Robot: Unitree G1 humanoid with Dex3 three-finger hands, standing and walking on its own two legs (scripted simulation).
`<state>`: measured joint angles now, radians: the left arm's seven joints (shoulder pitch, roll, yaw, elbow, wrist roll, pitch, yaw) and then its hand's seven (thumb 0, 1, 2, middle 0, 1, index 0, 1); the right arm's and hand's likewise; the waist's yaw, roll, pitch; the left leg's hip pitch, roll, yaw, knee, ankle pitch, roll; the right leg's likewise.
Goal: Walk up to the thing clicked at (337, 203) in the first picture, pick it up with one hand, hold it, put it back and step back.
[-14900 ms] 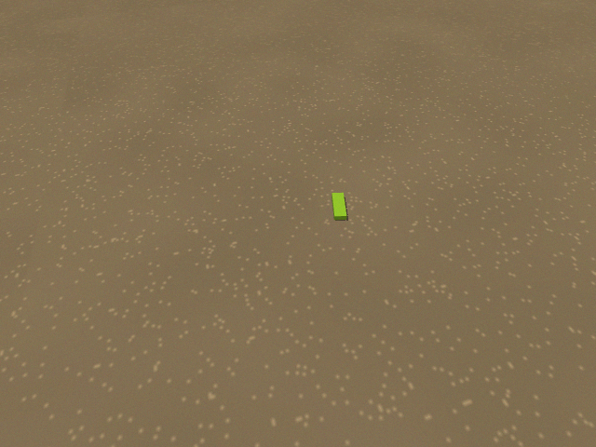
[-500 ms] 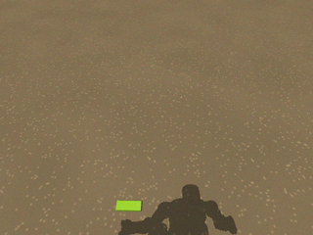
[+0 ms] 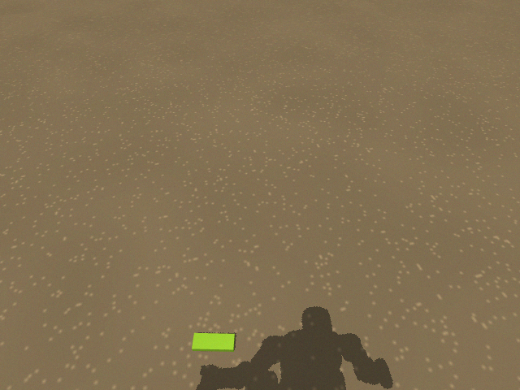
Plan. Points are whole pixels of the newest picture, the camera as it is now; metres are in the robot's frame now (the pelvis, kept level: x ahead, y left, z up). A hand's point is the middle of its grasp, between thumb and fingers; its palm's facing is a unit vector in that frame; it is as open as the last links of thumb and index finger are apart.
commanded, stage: rise first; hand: left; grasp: from above
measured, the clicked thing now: (213, 342) +0.43 +0.19 -0.77
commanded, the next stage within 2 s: none
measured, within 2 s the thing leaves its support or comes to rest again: neither
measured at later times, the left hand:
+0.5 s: hand out of the picture +0.13 +0.26 -0.21, palm faces -0.09 -0.91 -0.40, open 13.0 cm
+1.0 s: hand out of the picture +0.12 +0.26 -0.26, palm faces -0.22 -0.84 -0.49, open 14.3 cm
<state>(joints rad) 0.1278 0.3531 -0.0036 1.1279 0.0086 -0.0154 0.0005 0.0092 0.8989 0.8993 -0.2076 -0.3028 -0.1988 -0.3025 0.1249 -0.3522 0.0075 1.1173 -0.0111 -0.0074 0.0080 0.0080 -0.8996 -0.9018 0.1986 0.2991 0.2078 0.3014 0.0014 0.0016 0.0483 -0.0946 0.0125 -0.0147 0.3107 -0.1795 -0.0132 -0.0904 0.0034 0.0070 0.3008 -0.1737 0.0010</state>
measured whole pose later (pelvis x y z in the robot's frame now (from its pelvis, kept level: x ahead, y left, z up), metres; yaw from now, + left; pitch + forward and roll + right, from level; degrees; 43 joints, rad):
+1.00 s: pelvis -0.02 +0.01 -0.13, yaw +0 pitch +22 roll -2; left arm 0.31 0.34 0.11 0.35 0.28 0.20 0.00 0.00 -0.57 0.99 -0.09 -1.04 -0.07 -1.05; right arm 0.18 -0.24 -0.02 0.51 0.00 -0.15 0.00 0.01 -0.90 -0.90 0.20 0.30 0.21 0.30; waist -0.03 0.01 -0.16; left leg -1.10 0.01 -0.05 1.31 -0.60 -0.01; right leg -1.08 0.01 -0.02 1.27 -0.58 0.00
